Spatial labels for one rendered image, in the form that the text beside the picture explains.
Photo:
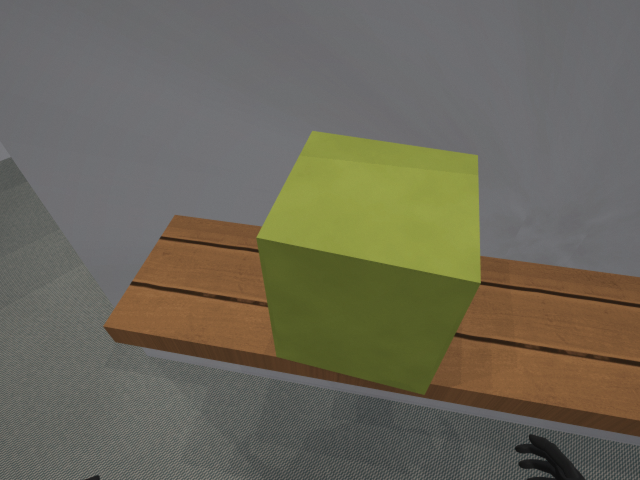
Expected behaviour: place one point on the right robot hand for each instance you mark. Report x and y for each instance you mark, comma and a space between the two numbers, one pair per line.
557, 464

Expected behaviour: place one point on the carton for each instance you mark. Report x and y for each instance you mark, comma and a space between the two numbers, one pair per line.
370, 257

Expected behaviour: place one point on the table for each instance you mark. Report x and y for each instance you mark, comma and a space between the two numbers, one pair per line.
542, 341

